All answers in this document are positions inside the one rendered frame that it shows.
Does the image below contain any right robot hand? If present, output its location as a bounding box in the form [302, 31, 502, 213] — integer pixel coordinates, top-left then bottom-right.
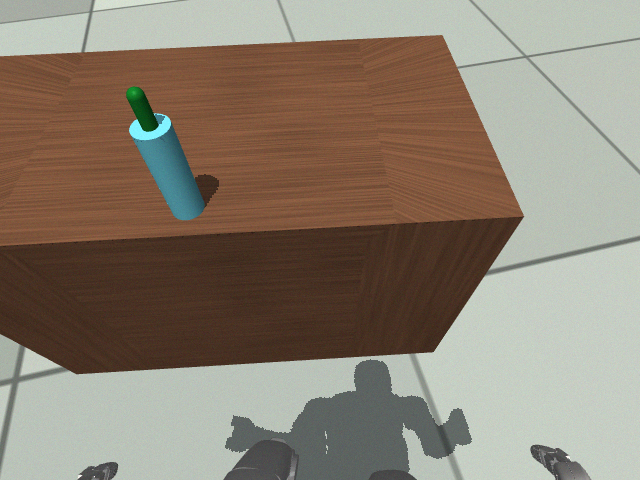
[530, 445, 591, 480]

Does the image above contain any bottle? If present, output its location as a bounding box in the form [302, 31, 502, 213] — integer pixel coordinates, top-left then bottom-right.
[126, 87, 205, 220]

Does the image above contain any left robot hand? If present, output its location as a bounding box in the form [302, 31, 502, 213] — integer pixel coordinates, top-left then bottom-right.
[77, 462, 118, 480]

